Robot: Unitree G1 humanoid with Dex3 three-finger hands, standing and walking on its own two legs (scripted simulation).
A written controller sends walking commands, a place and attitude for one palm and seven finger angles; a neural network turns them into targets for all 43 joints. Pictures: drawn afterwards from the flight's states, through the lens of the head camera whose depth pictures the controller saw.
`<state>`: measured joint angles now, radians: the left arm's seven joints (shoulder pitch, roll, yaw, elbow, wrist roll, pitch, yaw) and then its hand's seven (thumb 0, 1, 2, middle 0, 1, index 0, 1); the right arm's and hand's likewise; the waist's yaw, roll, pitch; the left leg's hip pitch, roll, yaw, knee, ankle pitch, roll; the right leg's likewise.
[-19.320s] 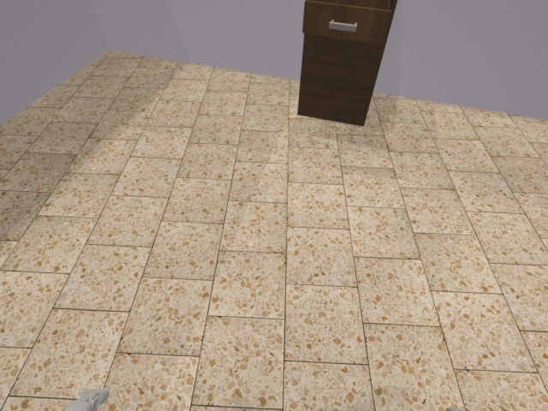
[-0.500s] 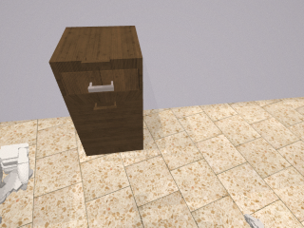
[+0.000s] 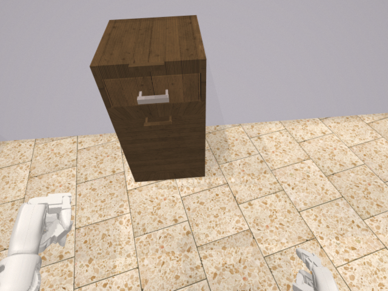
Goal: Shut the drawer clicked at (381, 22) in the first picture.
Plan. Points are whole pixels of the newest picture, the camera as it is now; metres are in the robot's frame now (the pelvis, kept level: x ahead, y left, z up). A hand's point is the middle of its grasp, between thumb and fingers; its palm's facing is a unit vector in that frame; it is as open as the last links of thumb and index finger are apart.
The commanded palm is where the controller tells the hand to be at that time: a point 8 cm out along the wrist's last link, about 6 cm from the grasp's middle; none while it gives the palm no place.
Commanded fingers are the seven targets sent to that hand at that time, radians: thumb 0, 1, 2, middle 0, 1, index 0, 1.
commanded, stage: let the arm hang, fingers relaxed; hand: left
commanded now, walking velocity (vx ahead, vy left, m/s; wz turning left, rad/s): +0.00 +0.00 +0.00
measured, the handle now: (153, 96) +0.83 +0.24 -0.10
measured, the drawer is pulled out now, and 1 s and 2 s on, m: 0.00 0.00 0.00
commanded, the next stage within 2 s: look to check the result in 1.02 s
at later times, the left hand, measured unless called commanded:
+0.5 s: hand out of the picture -0.11 +0.20 -0.16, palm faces +0.04 -0.97 -0.24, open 5.3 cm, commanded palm none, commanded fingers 0.00 0.90 0.90 -0.20 -0.30 -0.20 -0.30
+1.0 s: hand out of the picture -0.03 +0.15 -0.17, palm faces +0.05 -0.99 -0.15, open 7.3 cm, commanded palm none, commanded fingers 0.00 0.90 0.90 -0.20 -0.30 -0.20 -0.30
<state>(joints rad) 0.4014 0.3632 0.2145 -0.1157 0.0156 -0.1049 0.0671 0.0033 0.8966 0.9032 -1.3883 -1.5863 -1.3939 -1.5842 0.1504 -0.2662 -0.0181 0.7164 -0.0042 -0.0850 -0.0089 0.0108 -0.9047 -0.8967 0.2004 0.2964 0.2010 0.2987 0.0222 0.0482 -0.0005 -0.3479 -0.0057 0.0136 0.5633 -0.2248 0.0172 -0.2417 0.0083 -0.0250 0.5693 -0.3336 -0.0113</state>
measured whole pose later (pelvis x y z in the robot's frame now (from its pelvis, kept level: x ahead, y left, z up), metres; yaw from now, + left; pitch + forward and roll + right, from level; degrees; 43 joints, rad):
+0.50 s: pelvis -0.02 +0.02 +0.01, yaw +1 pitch -2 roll -1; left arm 0.41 0.18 0.01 1.15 0.02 0.03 0.03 0.01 0.91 0.90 -0.56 -0.72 -0.56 -0.71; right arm 0.32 -0.14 -0.01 1.09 -0.02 0.04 -0.03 0.01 -0.91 -0.90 0.20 0.30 0.20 0.30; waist 0.01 0.03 0.08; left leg -0.28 -0.03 0.00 0.44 -0.13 0.04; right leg -0.16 -0.01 -0.04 0.44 -0.25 0.00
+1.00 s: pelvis -0.02 +0.00 +0.01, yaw +0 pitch -2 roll +0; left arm 0.32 0.08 0.01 1.13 0.02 0.00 0.04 0.01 0.92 0.90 -0.20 -0.30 -0.20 -0.30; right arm 0.35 -0.08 -0.02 1.12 -0.02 0.01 -0.04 0.00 -0.91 -0.90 0.20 0.30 0.20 0.30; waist -0.02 0.02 0.03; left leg -0.29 -0.01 0.00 0.47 -0.16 0.02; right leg -0.18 0.01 -0.04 0.48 -0.28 -0.02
